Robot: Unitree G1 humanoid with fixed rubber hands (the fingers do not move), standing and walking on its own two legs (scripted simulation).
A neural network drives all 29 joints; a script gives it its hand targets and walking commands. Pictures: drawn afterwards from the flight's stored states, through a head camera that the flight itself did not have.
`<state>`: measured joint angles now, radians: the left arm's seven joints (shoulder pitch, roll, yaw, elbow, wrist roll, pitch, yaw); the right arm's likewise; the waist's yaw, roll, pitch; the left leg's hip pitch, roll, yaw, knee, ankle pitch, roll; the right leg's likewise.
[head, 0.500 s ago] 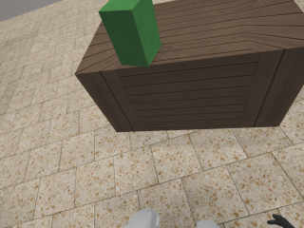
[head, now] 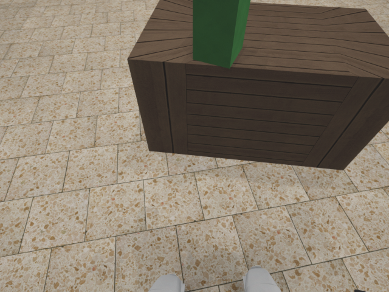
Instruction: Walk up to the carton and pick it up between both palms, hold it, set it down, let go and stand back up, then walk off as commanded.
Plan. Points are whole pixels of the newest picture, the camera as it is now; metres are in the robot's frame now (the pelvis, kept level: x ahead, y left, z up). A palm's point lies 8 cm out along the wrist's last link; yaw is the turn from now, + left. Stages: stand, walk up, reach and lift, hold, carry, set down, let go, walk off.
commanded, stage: walk off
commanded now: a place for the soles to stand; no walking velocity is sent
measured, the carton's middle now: (221, 20) +1.05 -0.12 +0.06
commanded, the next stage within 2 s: none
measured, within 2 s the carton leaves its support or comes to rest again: neither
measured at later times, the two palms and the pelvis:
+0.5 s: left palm out of the picture +0.10 +0.47 -0.02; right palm out of the picture +0.07 -0.20 +0.00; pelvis +0.03 +0.13 +0.07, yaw -6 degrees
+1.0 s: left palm (2, 273) +0.21 +0.45 -0.12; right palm out of the picture +0.04 -0.21 -0.02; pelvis +0.05 +0.16 +0.00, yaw -10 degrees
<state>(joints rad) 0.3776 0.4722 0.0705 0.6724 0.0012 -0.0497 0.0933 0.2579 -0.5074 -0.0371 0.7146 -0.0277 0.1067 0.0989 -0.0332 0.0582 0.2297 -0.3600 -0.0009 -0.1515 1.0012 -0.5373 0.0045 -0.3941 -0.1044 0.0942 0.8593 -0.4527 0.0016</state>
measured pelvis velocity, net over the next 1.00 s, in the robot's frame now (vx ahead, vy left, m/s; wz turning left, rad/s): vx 0.05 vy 0.16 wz -0.17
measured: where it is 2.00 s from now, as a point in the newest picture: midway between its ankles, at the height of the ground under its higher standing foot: outside the picture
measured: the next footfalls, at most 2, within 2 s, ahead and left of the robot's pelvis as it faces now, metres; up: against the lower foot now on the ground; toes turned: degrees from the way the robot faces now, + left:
right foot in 0.56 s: +0.04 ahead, -0.02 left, +0.00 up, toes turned -1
left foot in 0.76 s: +0.18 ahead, +0.38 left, +0.00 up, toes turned -14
